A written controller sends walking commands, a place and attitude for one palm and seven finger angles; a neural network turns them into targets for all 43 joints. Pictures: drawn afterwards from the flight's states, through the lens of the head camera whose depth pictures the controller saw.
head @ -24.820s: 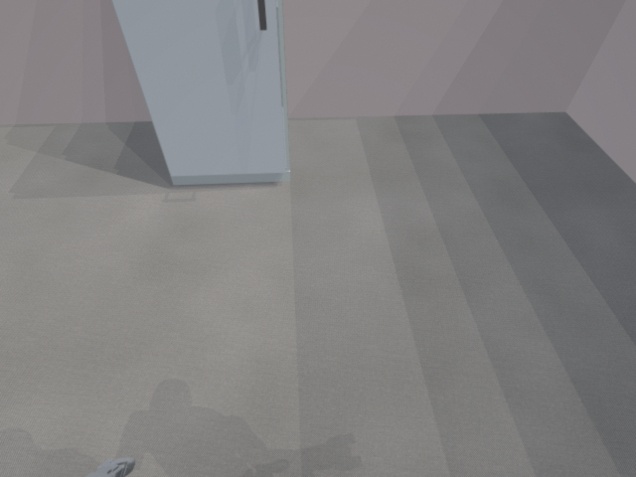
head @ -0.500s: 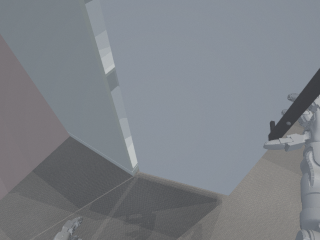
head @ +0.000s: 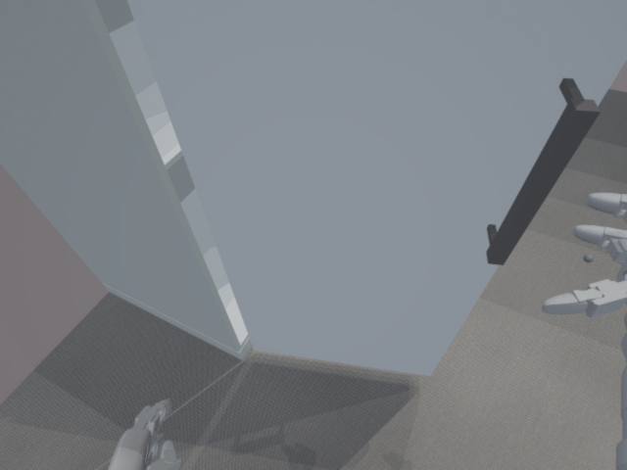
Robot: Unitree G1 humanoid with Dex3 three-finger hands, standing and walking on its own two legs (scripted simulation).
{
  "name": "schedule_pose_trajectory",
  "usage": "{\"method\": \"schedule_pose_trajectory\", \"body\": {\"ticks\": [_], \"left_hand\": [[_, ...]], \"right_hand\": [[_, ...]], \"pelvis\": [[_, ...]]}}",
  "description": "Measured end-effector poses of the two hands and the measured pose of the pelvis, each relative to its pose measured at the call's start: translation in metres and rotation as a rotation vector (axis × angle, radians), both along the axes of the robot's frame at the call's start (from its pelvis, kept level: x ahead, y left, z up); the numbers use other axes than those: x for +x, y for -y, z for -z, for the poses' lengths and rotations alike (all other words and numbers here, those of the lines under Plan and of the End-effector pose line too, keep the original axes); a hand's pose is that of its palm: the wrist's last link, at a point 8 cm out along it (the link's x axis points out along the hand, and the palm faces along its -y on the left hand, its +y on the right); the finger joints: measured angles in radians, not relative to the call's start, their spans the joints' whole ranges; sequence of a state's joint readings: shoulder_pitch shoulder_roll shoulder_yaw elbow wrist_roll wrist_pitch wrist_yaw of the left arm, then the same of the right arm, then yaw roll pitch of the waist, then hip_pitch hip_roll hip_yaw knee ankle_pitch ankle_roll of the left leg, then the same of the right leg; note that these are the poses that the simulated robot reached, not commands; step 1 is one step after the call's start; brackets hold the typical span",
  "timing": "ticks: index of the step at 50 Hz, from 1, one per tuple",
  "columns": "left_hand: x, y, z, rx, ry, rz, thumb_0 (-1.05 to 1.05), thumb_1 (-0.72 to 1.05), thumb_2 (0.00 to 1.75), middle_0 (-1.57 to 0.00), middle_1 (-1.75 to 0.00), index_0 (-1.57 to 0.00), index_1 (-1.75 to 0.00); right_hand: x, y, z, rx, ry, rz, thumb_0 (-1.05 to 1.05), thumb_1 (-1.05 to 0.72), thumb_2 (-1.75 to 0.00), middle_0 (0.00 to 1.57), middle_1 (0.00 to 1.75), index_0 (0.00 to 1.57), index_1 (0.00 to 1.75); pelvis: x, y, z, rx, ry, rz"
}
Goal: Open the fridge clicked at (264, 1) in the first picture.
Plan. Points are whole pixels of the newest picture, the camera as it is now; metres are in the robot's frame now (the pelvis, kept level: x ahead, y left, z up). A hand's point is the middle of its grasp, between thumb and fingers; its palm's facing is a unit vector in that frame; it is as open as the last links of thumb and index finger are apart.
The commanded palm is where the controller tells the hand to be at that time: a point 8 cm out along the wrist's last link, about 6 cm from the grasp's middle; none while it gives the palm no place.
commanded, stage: slip the hand off the handle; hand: right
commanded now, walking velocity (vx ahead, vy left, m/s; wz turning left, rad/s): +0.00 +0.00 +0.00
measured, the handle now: (526, 185) +0.45 -0.25 +0.13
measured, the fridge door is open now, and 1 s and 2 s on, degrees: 73 73 73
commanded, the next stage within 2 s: draw the hand back to the body in 0.66 s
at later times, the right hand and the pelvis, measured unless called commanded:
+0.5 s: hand (604, 325) +0.27 -0.29 +0.10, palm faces +0.28 +0.94 -0.20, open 14.7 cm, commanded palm +0.22 -0.32 +0.12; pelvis -0.02 +0.01 +0.00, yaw +0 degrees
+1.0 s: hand (613, 349) +0.23 -0.27 +0.13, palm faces +0.21 +0.98 -0.02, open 14.7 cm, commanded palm +0.18 -0.31 +0.13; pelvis -0.01 +0.02 +0.01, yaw -1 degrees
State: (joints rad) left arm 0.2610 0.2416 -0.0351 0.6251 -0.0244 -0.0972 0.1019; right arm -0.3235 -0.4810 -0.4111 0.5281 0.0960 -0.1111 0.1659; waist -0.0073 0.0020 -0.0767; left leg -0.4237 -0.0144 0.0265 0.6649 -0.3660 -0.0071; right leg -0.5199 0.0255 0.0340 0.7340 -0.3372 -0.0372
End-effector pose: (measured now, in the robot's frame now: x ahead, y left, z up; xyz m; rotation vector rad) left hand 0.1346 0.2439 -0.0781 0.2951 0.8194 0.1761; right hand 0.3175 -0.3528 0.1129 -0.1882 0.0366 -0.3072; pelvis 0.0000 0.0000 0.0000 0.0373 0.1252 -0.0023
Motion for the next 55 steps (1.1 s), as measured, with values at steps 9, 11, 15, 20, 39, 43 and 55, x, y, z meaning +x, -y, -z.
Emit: {"method": "schedule_pose_trajectory", "body": {"ticks": [9,11,15,20,39,43,55], "left_hand": [[-0.038,-0.011,0.006,-0.017,-0.029,-0.055,0.01,0.90,0.89,-0.20,-0.30,-0.20,-0.30],[-0.042,-0.012,0.006,-0.016,-0.029,-0.058,0.01,0.90,0.89,-0.20,-0.30,-0.20,-0.30],[-0.043,-0.015,0.004,-0.008,-0.011,-0.048,0.01,0.90,0.90,-0.20,-0.30,-0.20,-0.30],[-0.033,-0.016,0.001,0.003,0.033,-0.014,0.01,0.90,0.90,-0.20,-0.30,-0.20,-0.30],[0.021,-0.002,-0.018,-0.040,0.225,0.095,0.01,0.90,0.90,-0.20,-0.30,-0.20,-0.30],[0.023,-0.003,-0.016,-0.033,0.225,0.089,0.01,0.90,0.90,-0.20,-0.30,-0.20,-0.30],[0.022,-0.005,-0.031,-0.066,0.308,0.054,0.02,0.90,0.90,-0.20,-0.30,-0.20,-0.30]], "right_hand": [[-0.026,-0.011,0.000,-0.001,-0.002,-0.059,-0.01,0.55,-0.20,0.25,1.15,0.25,1.15],[-0.036,-0.012,0.005,0.013,-0.010,-0.046,-0.01,0.55,-0.20,0.26,1.15,0.25,1.15],[-0.055,-0.010,0.011,0.005,-0.007,-0.001,-0.01,0.55,-0.20,0.26,1.15,0.25,1.15],[-0.074,-0.012,0.006,-0.027,0.032,0.009,-0.01,0.55,-0.20,0.26,1.15,0.25,1.15],[-0.136,-0.030,0.004,-0.026,0.018,0.026,-0.01,0.55,-0.20,0.26,1.15,0.25,1.15],[-0.136,-0.032,-0.002,0.157,0.137,-0.005,-0.01,0.55,-0.20,0.26,1.15,0.25,1.15],[-0.129,-0.040,-0.023,0.166,0.063,-0.085,-0.01,0.55,-0.20,0.25,1.15,0.25,1.15]], "pelvis": [[-0.006,0.000,0.000,-0.002,0.015,-0.015],[-0.009,-0.001,0.000,-0.004,0.021,-0.016],[-0.014,-0.005,0.001,-0.008,0.031,-0.014],[-0.020,-0.008,0.002,-0.005,0.044,-0.003],[-0.020,-0.019,0.000,-0.014,0.077,0.014],[-0.020,-0.021,-0.001,-0.008,0.095,0.028],[-0.011,-0.022,-0.008,-0.023,0.110,0.001]]}}
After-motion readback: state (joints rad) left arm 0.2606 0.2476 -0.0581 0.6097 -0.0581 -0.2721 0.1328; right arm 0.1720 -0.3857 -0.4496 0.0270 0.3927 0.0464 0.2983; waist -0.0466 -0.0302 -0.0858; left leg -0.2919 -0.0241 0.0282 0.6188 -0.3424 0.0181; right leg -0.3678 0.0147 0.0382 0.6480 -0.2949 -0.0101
